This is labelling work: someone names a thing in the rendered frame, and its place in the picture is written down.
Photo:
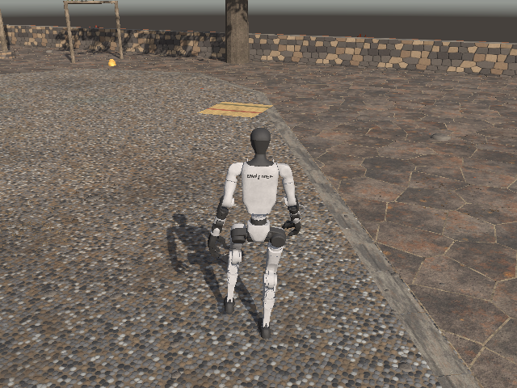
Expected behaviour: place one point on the robot right shin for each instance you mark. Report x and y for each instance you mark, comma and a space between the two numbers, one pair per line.
268, 302

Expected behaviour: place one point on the robot left shin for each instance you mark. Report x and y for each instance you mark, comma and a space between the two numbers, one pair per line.
232, 273

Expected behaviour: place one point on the left robot forearm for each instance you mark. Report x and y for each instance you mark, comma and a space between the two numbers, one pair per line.
219, 220

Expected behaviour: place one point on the robot right hand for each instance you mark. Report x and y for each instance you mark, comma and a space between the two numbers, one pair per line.
289, 224

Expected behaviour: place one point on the right robot upper arm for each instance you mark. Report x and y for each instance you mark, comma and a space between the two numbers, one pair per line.
288, 183

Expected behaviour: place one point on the robot left hand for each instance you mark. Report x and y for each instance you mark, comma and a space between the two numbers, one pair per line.
211, 244

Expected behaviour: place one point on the right robot forearm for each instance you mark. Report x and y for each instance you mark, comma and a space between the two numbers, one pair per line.
294, 212

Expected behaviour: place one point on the robot shin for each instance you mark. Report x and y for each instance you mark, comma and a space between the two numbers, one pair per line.
232, 273
268, 302

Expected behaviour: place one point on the left robot upper arm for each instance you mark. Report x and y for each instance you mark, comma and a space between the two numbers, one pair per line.
234, 170

